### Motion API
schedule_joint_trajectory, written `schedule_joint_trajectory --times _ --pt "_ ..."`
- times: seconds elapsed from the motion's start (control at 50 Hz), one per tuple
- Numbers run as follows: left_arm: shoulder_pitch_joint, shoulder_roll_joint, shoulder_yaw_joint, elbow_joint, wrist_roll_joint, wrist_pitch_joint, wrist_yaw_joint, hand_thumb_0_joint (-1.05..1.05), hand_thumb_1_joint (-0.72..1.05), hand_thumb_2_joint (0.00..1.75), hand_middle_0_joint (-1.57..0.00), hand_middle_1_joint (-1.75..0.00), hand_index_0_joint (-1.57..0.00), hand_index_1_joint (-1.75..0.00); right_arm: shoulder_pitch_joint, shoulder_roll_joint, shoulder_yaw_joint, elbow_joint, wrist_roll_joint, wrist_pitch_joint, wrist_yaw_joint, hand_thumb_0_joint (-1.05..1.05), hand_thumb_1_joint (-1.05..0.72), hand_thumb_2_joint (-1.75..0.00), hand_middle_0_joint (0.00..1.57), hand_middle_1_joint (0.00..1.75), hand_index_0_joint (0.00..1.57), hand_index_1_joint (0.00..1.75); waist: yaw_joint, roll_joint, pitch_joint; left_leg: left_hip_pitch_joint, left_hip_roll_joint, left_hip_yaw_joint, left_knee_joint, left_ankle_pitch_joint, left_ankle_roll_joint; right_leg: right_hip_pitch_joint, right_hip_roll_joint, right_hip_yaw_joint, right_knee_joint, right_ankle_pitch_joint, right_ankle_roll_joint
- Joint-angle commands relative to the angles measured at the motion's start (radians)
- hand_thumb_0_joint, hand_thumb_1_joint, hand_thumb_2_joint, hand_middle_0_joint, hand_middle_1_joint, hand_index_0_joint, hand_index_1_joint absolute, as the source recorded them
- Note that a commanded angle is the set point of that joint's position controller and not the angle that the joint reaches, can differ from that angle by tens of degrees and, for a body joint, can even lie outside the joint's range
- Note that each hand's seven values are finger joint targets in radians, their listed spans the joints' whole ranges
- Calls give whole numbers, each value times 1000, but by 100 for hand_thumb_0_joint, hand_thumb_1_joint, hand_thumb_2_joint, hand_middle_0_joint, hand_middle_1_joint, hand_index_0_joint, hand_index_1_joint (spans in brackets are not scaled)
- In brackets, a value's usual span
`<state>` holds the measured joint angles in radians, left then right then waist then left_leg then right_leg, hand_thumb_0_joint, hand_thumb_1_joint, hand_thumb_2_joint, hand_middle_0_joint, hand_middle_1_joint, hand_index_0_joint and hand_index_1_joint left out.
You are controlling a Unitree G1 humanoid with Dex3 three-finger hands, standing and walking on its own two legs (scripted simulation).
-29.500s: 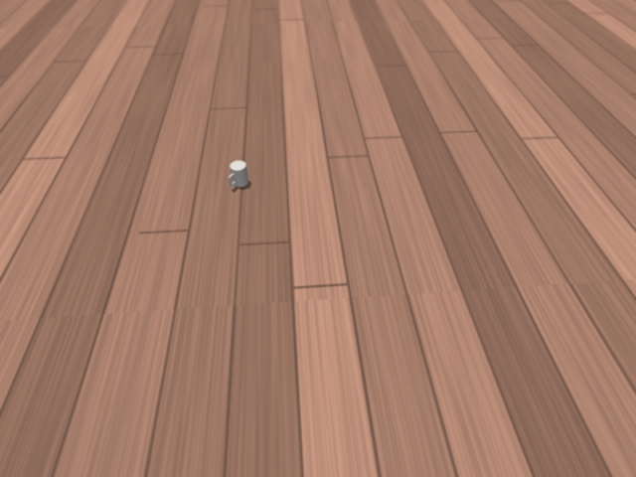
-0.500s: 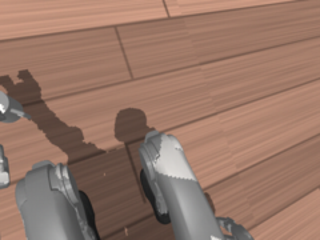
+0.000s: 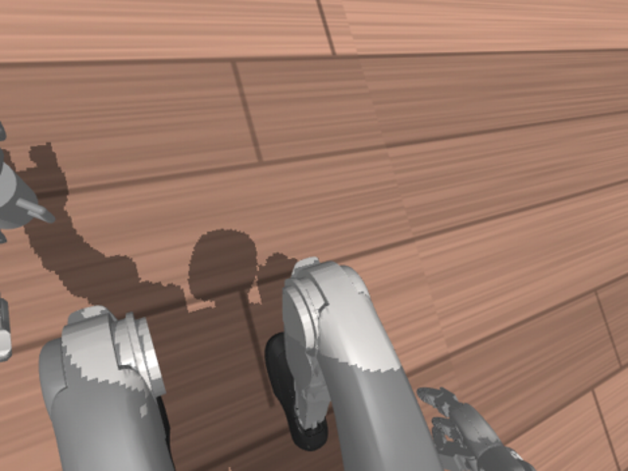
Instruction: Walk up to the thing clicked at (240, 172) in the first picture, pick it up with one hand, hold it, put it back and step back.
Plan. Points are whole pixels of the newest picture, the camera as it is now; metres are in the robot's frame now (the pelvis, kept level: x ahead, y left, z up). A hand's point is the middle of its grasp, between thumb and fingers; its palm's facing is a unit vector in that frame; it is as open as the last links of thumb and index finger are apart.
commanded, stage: rest palm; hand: left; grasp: from above
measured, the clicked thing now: (8, 200) +0.49 +0.28 -0.27
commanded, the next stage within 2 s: close in 1.20 s
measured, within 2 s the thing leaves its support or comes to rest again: neither
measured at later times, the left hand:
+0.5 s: hand out of the picture +0.48 +0.29 -0.23, palm faces -0.46 -0.11 -0.88, open 14.0 cm
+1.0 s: hand out of the picture +0.48 +0.29 -0.24, palm faces -0.44 -0.11 -0.89, open 13.6 cm
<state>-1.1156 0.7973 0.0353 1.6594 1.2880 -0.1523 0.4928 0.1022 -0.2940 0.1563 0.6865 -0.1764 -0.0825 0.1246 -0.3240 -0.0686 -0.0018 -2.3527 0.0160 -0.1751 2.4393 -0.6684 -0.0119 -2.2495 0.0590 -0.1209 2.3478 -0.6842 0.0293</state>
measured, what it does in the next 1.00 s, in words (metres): stands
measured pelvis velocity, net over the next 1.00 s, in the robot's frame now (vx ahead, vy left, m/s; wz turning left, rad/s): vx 0.00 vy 0.00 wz -0.06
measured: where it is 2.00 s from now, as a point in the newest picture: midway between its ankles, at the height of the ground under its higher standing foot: (232, 436)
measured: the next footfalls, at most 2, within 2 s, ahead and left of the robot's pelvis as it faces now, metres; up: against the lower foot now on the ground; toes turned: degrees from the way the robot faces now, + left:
none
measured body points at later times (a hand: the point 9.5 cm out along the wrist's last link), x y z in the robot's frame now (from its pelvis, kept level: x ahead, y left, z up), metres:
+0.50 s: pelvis +0.00 +0.00 -0.01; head +0.28 +0.09 +0.34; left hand +0.50 +0.29 -0.18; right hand +0.03 -0.25 -0.09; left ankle +0.08 +0.13 -0.29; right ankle +0.10 -0.12 -0.29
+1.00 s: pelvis +0.00 +0.00 -0.01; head +0.28 +0.10 +0.33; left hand +0.50 +0.29 -0.19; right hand +0.05 -0.25 -0.08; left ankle +0.08 +0.13 -0.29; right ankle +0.10 -0.12 -0.29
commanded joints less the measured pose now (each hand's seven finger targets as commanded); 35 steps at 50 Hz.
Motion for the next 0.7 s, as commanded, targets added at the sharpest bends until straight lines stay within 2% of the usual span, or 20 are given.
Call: schedule_joint_trajectory --times 0.0,0.02,0.04,0.08,0.12,0.14,0.18,0.24,0.28,0.3,0.34,0.38,0.4,0.42,0.52,0.56,0.6,0.62,0.66,0.68 --pt "-319 227 29 -104 -5 31 60 0 -48 95 -7 -104 -8 -102 227 -270 -59 -3 -2 -9 -3 0 -89 -90 20 30 20 30 -32 448 -625 545 5 87 -234 154 33 292 27 -88 -219 245 -63" --pt "-319 255 39 -132 -16 32 63 0 -49 95 -7 -104 -8 -102 224 -271 -54 -12 -2 -10 -1 0 -89 -90 20 30 20 30 -19 462 -651 536 6 95 -229 170 36 322 30 -82 -225 261 -61" --pt "-299 244 37 -102 -26 40 61 0 -49 95 -7 -104 -8 -102 229 -267 -49 -8 0 -16 2 0 -90 -90 20 30 20 30 -26 437 -633 523 7 94 -219 168 39 320 29 -80 -217 262 -61" --pt "-287 271 52 -131 -42 45 60 0 -49 95 -7 -104 -8 -102 232 -270 -43 -18 -1 -16 5 0 -89 -90 20 30 20 30 -20 445 -674 525 11 91 -215 185 39 360 35 -81 -222 277 -58" --pt "-271 246 33 -107 -58 47 43 0 -49 93 -6 -104 -8 -101 235 -264 -38 -7 0 -25 10 0 -89 -90 20 30 20 30 -38 413 -619 491 14 86 -203 161 45 340 37 -82 -223 258 -57" --pt "-293 274 43 -151 -68 40 39 0 -49 95 -6 -104 -8 -102 238 -269 -33 -10 0 -25 10 0 -89 -90 20 30 20 30 -37 410 -646 485 15 83 -202 157 46 367 41 -81 -229 257 -55" --pt "-270 312 58 -160 -76 34 34 0 -50 94 -6 -102 -8 -101 244 -269 -27 -7 1 -27 10 0 -89 -90 20 30 20 30 -22 415 -653 474 17 85 -194 166 46 398 39 -76 -227 262 -53" --pt "-259 302 54 -164 -85 21 26 0 -50 95 -6 -103 -7 -101 257 -271 -21 0 -1 -32 15 0 -89 -90 20 30 20 30 -42 386 -638 469 19 75 -183 167 49 403 43 -85 -230 269 -49" --pt "-246 317 57 -166 -90 10 26 0 -50 95 -6 -103 -7 -101 251 -272 -16 4 -2 -34 17 0 -89 -90 20 30 20 30 -33 404 -646 470 21 71 -184 170 46 411 45 -89 -227 273 -50" --pt "-226 298 42 -142 -83 9 20 0 -51 95 -6 -103 -8 -101 255 -270 -16 6 -2 -37 21 0 -90 -90 20 30 20 30 -39 399 -615 468 20 69 -184 162 45 394 47 -90 -220 263 -53" --pt "-239 318 58 -160 -83 0 27 0 -50 98 -7 -103 -7 -102 265 -281 -13 10 -5 -40 26 0 -89 -90 20 30 20 30 -43 413 -639 494 22 61 -183 195 40 407 47 -101 -217 292 -52" --pt "-229 298 43 -136 -81 -5 31 0 -51 98 -7 -101 -7 -101 259 -283 -7 8 -8 -47 33 0 -89 -90 20 30 20 30 -55 418 -602 497 23 55 -183 188 39 382 49 -108 -213 284 -55" --pt "-224 324 62 -146 -72 -8 38 0 -52 98 -7 -102 -7 -101 264 -289 -11 10 -10 -47 33 0 -90 -90 20 30 20 30 -49 424 -617 509 24 58 -180 203 38 401 51 -106 -217 301 -53" --pt "-242 316 54 -129 -69 -10 40 0 -51 100 -8 -102 -8 -102 263 -290 -5 0 -11 -52 38 0 -90 -90 20 30 20 30 -62 414 -579 476 23 55 -175 180 40 377 49 -109 -211 282 -53" --pt "-251 308 41 -130 -58 -18 59 0 -50 102 -8 -104 -8 -103 245 -298 -1 0 -15 -64 48 0 -89 -90 20 30 20 30 -57 451 -583 512 25 46 -190 173 31 356 53 -122 -207 268 -60" --pt "-249 318 51 -122 -50 -17 72 0 -49 102 -8 -104 -8 -103 244 -304 1 -7 -19 -66 51 0 -89 -90 20 30 20 30 -62 444 -581 517 26 46 -186 184 31 363 53 -127 -207 280 -56" --pt "-260 299 32 -104 -45 -16 81 0 -49 105 -9 -105 -9 -105 237 -300 6 2 -22 -72 55 0 -90 -90 20 30 20 30 -73 466 -566 518 27 47 -184 189 29 354 54 -125 -201 287 -59" --pt "-265 326 49 -113 -43 -16 87 0 -49 105 -9 -107 -9 -107 240 -308 5 1 -24 -71 56 0 -90 -90 20 30 20 30 -70 461 -580 514 29 46 -182 190 31 374 58 -125 -209 292 -55" --pt "-257 282 21 -69 -47 -9 91 0 -48 102 -8 -106 -9 -105 236 -299 8 4 -25 -77 61 0 -90 -90 20 30 20 30 -75 446 -536 495 27 47 -185 174 31 346 55 -128 -204 277 -57" --pt "-265 296 25 -85 -48 -10 94 0 -48 103 -8 -107 -9 -106 222 -305 6 -2 -25 -80 61 0 -90 -90 20 30 20 30 -78 451 -545 501 30 42 -187 161 31 343 58 -130 -208 266 -57"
